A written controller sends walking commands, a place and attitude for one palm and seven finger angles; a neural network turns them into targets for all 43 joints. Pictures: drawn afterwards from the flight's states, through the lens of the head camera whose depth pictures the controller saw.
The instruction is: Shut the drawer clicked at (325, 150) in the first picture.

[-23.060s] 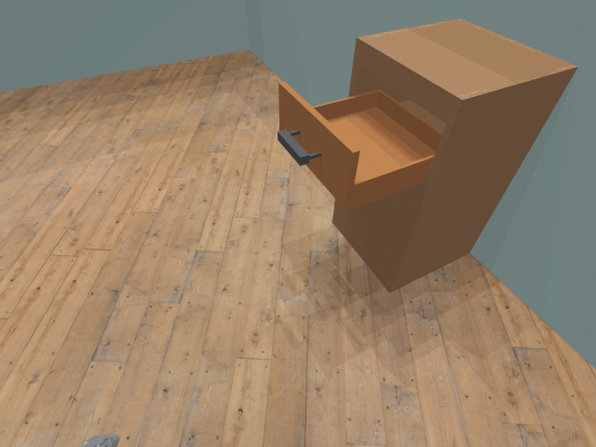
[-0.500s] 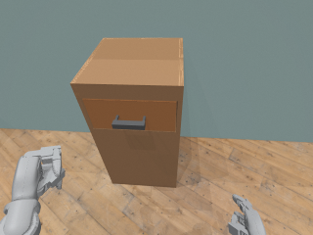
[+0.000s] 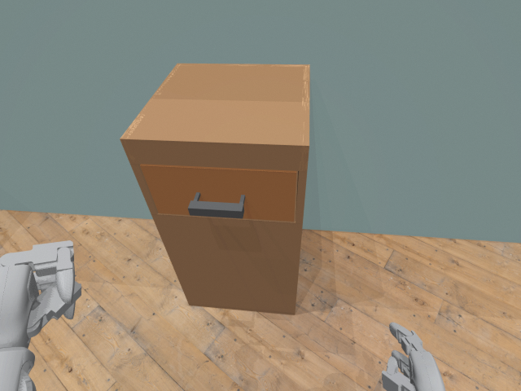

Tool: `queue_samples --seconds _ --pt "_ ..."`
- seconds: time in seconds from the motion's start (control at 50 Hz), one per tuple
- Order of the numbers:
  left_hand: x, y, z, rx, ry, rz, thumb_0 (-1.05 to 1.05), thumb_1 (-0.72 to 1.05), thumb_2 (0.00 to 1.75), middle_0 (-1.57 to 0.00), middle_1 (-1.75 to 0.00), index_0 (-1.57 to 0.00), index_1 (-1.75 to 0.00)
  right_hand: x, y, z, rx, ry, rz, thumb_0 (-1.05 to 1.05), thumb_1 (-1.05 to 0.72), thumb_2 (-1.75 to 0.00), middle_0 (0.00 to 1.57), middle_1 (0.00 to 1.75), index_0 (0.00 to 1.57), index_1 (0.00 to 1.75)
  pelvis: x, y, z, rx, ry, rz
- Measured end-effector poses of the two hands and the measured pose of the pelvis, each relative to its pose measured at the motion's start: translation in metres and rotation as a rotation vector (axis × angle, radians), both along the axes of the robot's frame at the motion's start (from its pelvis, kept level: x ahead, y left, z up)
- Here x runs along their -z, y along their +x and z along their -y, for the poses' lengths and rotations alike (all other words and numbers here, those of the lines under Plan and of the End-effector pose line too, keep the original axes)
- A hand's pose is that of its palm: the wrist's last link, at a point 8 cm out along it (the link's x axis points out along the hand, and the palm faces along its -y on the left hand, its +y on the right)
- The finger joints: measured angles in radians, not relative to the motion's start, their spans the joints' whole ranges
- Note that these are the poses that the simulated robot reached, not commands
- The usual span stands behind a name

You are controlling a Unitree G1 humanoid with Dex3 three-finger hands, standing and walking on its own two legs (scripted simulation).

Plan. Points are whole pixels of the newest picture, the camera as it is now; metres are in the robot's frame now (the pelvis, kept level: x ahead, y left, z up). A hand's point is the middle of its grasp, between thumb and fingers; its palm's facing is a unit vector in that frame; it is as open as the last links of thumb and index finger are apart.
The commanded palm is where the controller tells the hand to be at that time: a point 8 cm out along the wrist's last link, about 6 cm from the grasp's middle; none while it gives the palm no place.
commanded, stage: step back with the hand held close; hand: left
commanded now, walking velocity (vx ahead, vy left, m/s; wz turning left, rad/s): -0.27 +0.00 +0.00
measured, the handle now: (218, 203) +0.58 +0.18 -0.10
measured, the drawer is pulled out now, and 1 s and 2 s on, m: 0.00 0.00 0.00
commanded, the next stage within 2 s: stop stepping back and stand still in 1.20 s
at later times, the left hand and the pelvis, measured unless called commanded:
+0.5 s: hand (27, 330) +0.13 +0.26 +0.16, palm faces +0.30 -0.81 -0.50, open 3.2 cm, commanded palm +0.07 +0.30 +0.18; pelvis -0.06 +0.02 +0.00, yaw +0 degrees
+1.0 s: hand out of the picture +0.04 +0.27 +0.16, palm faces +0.40 -0.74 -0.53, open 3.2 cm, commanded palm -0.05 +0.31 +0.18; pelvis -0.14 +0.02 -0.02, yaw +8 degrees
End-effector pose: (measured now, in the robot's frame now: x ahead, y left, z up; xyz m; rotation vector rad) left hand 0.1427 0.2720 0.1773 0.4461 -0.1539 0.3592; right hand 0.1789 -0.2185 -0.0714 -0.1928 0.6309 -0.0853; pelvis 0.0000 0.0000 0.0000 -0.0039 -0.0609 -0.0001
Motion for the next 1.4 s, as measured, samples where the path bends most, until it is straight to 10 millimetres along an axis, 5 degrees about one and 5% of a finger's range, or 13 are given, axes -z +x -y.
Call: queue_samples --seconds 0.08,0.24,0.46,0.64,0.92,1.06,1.26,1.4 --pt "-0.01 0.007 -0.009 0.015 0.074 0.032 0.01 0.89 0.9 -1.4 -1.6 -1.41 -1.6 0.002 -0.005 0.005 0.028 -0.007 -0.045 0.01 -0.91 -0.9 0.21 0.3 0.21 0.3 0.0 -0.004 -0.002 -0.003 -0.006 -0.026" --pt "0.014 0.003 -0.01 0.078 0.06 -0.128 0.01 0.89 0.9 -1.4 -1.6 -1.41 -1.6 0.009 -0.032 0.012 0.101 -0.032 -0.143 0.01 -0.91 -0.9 0.2 0.3 0.21 0.3 -0.001 -0.018 -0.014 0.014 -0.002 -0.071" --pt "-0.003 -0.037 -0.027 0.077 0.119 -0.047 0.01 0.89 0.9 -1.4 -1.6 -1.41 -1.6 0.007 -0.063 -0.004 0.091 -0.055 -0.148 0.01 -0.91 -0.9 0.2 0.3 0.21 0.3 0.003 -0.053 -0.023 0.002 -0.019 -0.075" --pt "0.004 -0.076 -0.035 0.051 0.099 -0.014 0.01 0.89 0.9 -1.4 -1.6 -1.41 -1.6 0.003 -0.087 -0.017 0.066 -0.055 -0.091 0.01 -0.91 -0.9 0.21 0.3 0.21 0.3 0.006 -0.084 -0.029 -0.011 -0.041 -0.065" --pt "-0.003 -0.123 -0.04 0.038 0.187 0.073 0.01 0.89 0.9 -1.4 -1.6 -1.41 -1.6 0.011 -0.127 -0.015 0.024 -0.097 -0.11 0.01 -0.9 -0.9 0.21 0.3 0.21 0.3 0.014 -0.123 -0.023 -0.086 -0.05 -0.05" --pt "-0.005 -0.164 -0.037 -0.027 0.173 0.085 0.01 0.89 0.9 -1.4 -1.6 -1.41 -1.6 0.019 -0.134 -0.013 -0.014 -0.079 -0.143 0.01 -0.9 -0.9 0.21 0.3 0.21 0.3 0.016 -0.144 -0.019 -0.133 -0.024 -0.057" --pt "0.005 -0.188 -0.057 -0.044 0.126 0.135 0.01 0.89 0.9 -1.4 -1.6 -1.41 -1.6 0.008 -0.156 -0.039 -0.048 -0.087 -0.084 0.01 -0.91 -0.9 0.2 0.3 0.21 0.3 0.015 -0.184 -0.026 -0.108 0.003 -0.077" --pt "-0.011 -0.203 -0.023 0.055 0.11 0.122 0.01 0.89 0.9 -1.4 -1.6 -1.41 -1.6 0.003 -0.203 -0.039 -0.044 0.009 -0.055 0.01 -0.9 -0.9 0.21 0.3 0.21 0.3 0.009 -0.212 -0.015 -0.019 -0.028 -0.1"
